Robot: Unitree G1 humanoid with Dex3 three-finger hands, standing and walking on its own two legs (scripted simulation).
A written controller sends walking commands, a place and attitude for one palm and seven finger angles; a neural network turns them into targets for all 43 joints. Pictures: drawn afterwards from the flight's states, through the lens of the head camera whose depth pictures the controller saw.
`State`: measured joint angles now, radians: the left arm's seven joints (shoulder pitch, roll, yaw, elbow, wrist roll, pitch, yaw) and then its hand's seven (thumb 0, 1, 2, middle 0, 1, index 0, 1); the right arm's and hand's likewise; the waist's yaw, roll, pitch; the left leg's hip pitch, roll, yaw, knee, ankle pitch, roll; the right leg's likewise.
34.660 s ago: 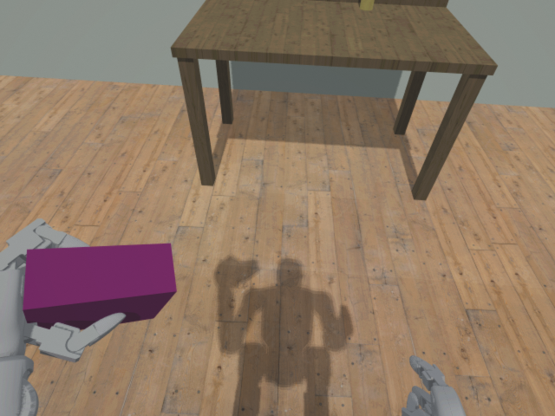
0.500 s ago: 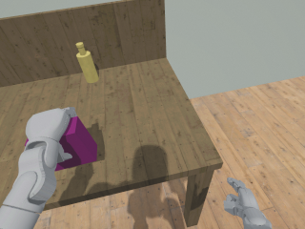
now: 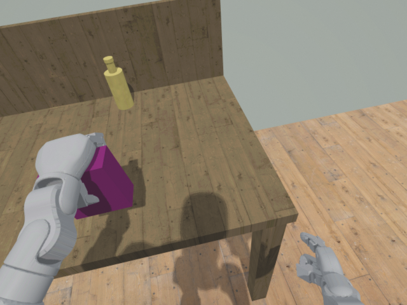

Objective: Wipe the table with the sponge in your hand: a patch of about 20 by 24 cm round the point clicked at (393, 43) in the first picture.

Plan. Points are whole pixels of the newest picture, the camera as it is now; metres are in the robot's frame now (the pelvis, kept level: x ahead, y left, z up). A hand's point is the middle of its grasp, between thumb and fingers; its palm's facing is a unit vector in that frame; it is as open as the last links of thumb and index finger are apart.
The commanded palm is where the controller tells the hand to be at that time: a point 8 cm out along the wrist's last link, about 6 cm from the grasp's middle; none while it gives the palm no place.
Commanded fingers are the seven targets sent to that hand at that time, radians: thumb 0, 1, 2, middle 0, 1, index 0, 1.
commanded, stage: bring the sponge back beside the body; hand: left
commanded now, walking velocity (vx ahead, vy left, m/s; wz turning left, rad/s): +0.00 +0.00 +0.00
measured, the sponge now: (96, 190) +0.28 +0.27 +0.10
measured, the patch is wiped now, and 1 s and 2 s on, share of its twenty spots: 1.00 1.00 1.00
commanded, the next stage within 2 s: step back with the hand held close in 1.56 s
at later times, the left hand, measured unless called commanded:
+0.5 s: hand (72, 201) +0.23 +0.28 +0.13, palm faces +0.06 -0.09 -0.99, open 9.8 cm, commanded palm +0.20 +0.28 +0.20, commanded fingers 0.00 0.10 1.30 -1.20 -1.60 -1.20 -1.60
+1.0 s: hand (64, 225) +0.20 +0.28 +0.11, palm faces +0.04 -0.11 -0.99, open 9.8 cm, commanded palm +0.16 +0.28 +0.18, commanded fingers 0.00 0.10 1.30 -1.20 -1.60 -1.20 -1.60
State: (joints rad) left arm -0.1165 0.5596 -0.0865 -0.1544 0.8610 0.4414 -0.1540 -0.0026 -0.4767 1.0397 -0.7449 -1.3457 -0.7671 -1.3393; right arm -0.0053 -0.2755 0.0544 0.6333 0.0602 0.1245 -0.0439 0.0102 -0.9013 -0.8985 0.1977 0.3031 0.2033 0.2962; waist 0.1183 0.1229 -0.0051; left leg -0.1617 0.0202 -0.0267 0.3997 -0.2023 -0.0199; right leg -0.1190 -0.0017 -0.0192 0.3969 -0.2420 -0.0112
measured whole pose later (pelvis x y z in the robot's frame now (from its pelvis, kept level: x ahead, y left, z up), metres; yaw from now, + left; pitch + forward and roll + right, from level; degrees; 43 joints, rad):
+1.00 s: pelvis -0.01 +0.00 +0.00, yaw -1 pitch -5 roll -1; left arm 0.26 0.55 -0.01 -0.34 0.84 0.35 -0.06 0.00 -0.48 1.04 -0.75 -1.35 -0.77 -1.34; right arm 0.02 -0.27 0.03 0.63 0.04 0.09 -0.05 0.01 -0.90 -0.90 0.20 0.30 0.20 0.30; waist 0.14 0.12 0.01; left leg -0.14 0.03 -0.02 0.44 -0.22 -0.02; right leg -0.09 0.01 0.00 0.41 -0.24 -0.01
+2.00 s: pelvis -0.02 +0.02 -0.02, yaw -2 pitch +1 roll -1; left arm 0.49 0.40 0.31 -0.55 -0.08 -0.07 0.10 -0.01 -0.48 1.04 -0.75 -1.35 -0.77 -1.34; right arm 0.22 -0.23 0.01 0.56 0.02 0.03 -0.07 0.01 -0.90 -0.90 0.20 0.30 0.21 0.30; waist -0.01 -0.01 -0.02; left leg -0.35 0.03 0.00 0.62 -0.28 0.00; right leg -0.30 0.01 0.02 0.57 -0.28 0.02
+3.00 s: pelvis -0.15 +0.02 -0.04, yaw +2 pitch -1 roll -3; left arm 0.46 0.42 0.38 -0.58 -0.04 -0.17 0.16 -0.01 -0.48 1.04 -0.75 -1.35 -0.77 -1.34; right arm 0.24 -0.19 -0.01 0.59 -0.01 -0.07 -0.06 0.01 -0.90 -0.90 0.20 0.30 0.21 0.30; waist -0.04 0.02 0.01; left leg -0.59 0.08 0.02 0.69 -0.08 0.02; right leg -0.49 0.04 -0.01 0.88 -0.45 0.01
